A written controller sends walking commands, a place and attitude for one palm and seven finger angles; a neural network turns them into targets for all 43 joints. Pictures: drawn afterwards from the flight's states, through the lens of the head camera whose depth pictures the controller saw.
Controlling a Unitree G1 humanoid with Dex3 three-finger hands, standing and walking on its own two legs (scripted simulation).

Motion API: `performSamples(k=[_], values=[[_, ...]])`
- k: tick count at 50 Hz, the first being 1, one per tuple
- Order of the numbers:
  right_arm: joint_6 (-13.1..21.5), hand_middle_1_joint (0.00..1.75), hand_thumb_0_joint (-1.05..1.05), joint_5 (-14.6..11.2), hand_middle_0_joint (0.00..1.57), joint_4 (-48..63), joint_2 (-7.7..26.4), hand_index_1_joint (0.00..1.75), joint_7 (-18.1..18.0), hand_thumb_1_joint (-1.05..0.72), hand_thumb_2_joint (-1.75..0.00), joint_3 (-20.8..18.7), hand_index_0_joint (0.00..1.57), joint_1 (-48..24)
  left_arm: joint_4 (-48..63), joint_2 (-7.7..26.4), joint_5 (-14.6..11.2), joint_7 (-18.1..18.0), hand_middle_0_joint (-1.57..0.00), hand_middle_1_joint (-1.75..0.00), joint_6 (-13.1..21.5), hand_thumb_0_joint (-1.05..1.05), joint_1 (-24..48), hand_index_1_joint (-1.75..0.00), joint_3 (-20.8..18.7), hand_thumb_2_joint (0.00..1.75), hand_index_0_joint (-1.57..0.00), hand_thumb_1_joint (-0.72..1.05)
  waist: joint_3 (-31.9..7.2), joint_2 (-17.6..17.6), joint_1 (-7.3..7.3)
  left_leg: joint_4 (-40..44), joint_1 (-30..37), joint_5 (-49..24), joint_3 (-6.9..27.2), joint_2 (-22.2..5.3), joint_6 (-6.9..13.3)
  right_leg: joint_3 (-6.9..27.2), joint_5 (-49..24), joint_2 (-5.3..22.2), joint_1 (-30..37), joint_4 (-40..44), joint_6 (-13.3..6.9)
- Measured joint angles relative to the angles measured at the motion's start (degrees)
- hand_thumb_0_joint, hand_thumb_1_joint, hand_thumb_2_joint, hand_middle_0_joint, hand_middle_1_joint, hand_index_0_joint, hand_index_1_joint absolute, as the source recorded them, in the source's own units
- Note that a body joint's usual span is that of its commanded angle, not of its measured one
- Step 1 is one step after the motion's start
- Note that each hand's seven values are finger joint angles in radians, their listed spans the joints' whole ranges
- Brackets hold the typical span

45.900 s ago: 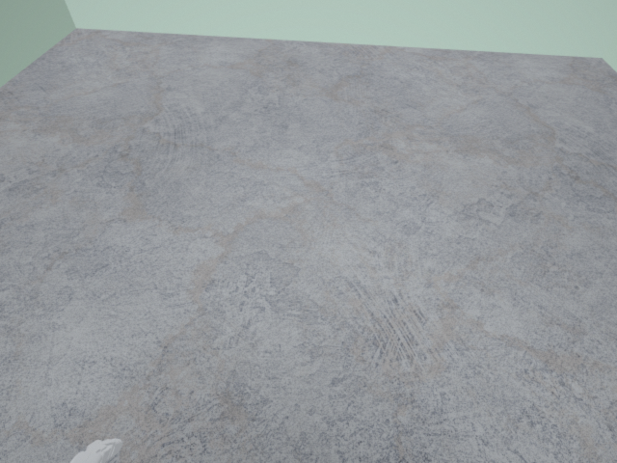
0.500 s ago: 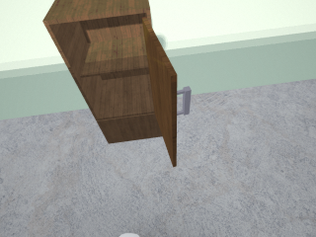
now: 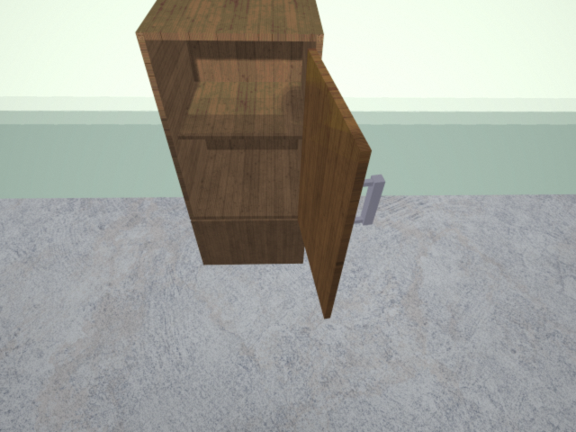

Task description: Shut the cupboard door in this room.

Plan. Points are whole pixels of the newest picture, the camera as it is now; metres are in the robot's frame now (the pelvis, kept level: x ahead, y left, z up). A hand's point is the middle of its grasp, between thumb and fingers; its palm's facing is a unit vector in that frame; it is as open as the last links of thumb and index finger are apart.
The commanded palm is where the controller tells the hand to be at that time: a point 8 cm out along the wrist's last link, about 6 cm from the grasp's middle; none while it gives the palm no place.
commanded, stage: turn or walk to find it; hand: left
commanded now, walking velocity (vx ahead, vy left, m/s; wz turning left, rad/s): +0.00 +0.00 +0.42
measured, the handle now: (362, 202) +0.55 -0.10 -0.03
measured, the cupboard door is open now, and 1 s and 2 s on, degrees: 99 99 99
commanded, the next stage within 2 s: stand and wait in 0.12 s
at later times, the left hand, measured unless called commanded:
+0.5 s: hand out of the picture +0.00 +0.17 -0.17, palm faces +0.08 -0.97 -0.21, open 7.4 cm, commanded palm none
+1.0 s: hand out of the picture -0.03 +0.16 -0.18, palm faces +0.15 -0.97 -0.19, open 7.4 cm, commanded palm none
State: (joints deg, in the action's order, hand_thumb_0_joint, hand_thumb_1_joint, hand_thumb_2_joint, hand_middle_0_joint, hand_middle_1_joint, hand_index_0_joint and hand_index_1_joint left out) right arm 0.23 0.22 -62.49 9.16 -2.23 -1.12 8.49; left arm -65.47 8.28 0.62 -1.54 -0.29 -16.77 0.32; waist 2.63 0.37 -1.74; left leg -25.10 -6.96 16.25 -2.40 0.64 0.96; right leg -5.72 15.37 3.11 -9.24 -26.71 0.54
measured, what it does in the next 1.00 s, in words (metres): stands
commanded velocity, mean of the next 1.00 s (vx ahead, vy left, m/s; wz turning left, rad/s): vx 0.00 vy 0.00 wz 0.17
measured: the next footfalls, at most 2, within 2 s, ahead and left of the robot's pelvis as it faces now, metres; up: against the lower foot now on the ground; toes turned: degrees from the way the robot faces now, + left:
right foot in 1.50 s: +0.06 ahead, -0.14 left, +0.00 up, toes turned +11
left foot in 1.98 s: +0.28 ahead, +0.15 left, +0.00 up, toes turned +24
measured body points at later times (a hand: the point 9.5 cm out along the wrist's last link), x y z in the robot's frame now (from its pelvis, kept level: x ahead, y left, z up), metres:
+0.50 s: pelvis -0.01 -0.01 +0.00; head +0.01 -0.01 +0.45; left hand +0.00 +0.23 -0.16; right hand +0.00 -0.23 -0.16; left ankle -0.03 +0.11 -0.74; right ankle -0.01 -0.12 -0.74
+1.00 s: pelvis -0.01 -0.01 +0.00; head +0.01 -0.01 +0.45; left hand -0.03 +0.21 -0.16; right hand +0.02 -0.24 -0.16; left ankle -0.03 +0.11 -0.74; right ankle -0.01 -0.12 -0.74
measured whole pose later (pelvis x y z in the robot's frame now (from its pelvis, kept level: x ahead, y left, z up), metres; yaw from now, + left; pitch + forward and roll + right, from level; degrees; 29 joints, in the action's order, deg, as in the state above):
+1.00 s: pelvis -0.01 -0.01 +0.00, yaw +5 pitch -1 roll +0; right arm -0.4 0.6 -63.0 8.5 -1.9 -0.7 15.0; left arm -63.5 8.6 0.4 -1.8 -1.0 -14.7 -1.3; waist 3.5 0.3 -0.8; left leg -27.8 -11.5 15.3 2.9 1.1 0.1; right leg -11.1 15.7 3.8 -10.7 -27.5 -0.4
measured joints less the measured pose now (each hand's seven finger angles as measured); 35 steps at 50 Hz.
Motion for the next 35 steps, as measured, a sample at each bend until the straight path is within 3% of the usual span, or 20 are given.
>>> performSamples(k=[7, 16, 27, 35], values=[[-0.7, 0.3, -0.01, 0.3, 0.2, -0.4, 0.4, 0.3, 0.6, -0.93, -0.9, 0.0, 0.2, 3.3, 2.2, 0.7, -0.1, -0.1, -0.21, -0.3, -0.5, 0.01, 2.8, -0.3, -1.2, 0.9, -0.2, 0.91, 0.4, 0.4, 1.12, -2.5, -3.1, 0.2, 1.8, 0.2, 0.0, -1.8, 0.4, 0.4, -1.8, -1.4, -0.1], [-0.7, 0.3, 0.0, 0.5, 0.2, -1.7, -0.6, 0.3, 0.6, -0.92, -0.9, 0.5, 0.2, 6.0, 3.2, 2.5, -0.3, -0.5, -0.2, -0.3, -0.3, 0.0, 4.8, -0.3, -1.6, 0.9, -0.2, 0.91, 0.9, 0.0, 1.22, -2.7, -3.7, -0.1, 2.9, 0.5, -0.1, -2.9, 0.4, 0.7, -1.8, -1.4, -0.2], [-0.4, 0.3, 0.01, 0.4, 0.2, -1.7, -1.0, 0.3, 0.6, -0.92, -0.9, 0.8, 0.2, 6.8, 2.3, 0.9, -0.4, -0.3, -0.2, -0.3, -0.4, 0.0, 3.5, -0.3, -1.1, 0.9, -0.2, 0.91, 0.6, -0.3, 1.67, -1.1, -2.7, -1.1, 3.2, 0.3, -0.5, -3.3, -0.3, 0.5, -0.9, 0.0, -0.5], [-0.5, 0.3, 0.01, 0.5, 0.2, -1.6, -1.0, 0.3, 0.4, -0.93, -0.9, 0.5, 0.2, 6.3, 2.0, 0.5, -0.3, -0.4, -0.2, -0.3, -0.3, 0.0, 2.6, -0.3, -1.2, 0.9, -0.2, 0.91, 0.9, 0.3, 1.02, -2.5, -3.7, -0.6, 4.1, 0.4, -0.7, -4.1, 0.3, 0.5, -1.3, -1.1, -0.7]])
